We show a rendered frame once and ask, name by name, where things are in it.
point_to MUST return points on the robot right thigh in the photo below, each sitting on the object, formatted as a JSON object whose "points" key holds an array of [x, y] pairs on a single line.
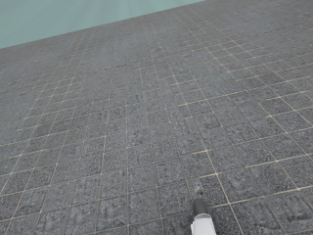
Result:
{"points": [[203, 226]]}

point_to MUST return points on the right robot shin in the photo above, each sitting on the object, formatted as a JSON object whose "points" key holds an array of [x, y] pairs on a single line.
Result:
{"points": [[203, 215]]}

